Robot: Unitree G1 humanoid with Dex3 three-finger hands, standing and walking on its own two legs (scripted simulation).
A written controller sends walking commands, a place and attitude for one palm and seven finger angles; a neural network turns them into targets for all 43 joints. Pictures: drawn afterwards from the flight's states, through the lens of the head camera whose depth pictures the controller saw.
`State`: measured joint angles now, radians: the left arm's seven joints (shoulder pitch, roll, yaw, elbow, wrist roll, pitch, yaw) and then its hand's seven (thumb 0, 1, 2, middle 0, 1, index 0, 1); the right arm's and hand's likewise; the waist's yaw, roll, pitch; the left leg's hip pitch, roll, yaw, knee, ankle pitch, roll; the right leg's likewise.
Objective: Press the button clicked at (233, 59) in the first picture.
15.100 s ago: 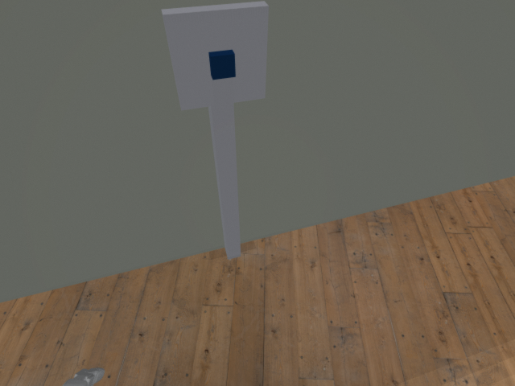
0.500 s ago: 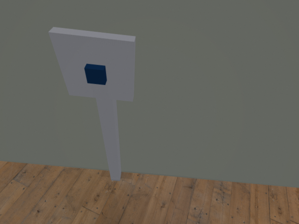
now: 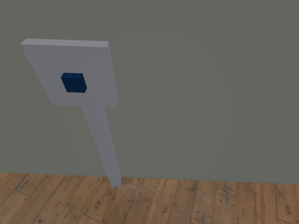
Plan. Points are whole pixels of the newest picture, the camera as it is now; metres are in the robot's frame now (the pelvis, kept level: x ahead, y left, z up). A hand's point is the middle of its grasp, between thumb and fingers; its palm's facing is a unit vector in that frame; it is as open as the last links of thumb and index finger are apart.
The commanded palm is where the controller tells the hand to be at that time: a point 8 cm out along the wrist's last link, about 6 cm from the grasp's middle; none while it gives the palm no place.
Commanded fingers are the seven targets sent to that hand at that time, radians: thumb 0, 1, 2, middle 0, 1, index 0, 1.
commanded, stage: come to a stop and stand still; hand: left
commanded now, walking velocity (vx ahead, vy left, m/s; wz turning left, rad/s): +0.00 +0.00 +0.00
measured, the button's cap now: (74, 82) +0.45 +0.23 +0.15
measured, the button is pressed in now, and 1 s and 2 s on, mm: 0 0 0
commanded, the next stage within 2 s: look again from close up in 0.18 s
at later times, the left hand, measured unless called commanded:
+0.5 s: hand out of the picture +0.01 +0.23 -0.16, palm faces +0.02 -0.97 -0.26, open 7.3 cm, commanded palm none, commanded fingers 0.00 0.90 0.90 -0.20 -0.30 -0.20 -0.30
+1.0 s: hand out of the picture +0.12 +0.25 -0.03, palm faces +0.26 -0.95 -0.15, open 7.1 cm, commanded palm +0.06 +0.29 -0.04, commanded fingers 0.00 0.90 0.90 -0.45 -0.57 -0.45 -0.57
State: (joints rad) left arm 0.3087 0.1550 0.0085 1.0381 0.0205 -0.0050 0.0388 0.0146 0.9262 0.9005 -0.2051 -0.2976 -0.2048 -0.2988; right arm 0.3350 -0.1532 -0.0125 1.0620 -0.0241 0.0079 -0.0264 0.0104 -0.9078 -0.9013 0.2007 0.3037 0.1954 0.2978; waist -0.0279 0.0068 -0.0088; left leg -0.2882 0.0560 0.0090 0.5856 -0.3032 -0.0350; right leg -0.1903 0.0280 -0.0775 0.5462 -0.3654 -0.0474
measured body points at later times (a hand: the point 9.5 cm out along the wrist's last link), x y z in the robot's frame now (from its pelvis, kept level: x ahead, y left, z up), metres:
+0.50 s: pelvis -0.02 +0.02 +0.01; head -0.03 +0.03 +0.46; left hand +0.01 +0.28 -0.14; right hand +0.05 -0.23 -0.13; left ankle +0.00 +0.14 -0.73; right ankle -0.05 -0.09 -0.73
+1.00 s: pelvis -0.06 +0.05 +0.00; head -0.07 +0.04 +0.45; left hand +0.10 +0.30 -0.02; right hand +0.02 -0.21 -0.12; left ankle +0.00 +0.14 -0.73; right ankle -0.04 -0.08 -0.73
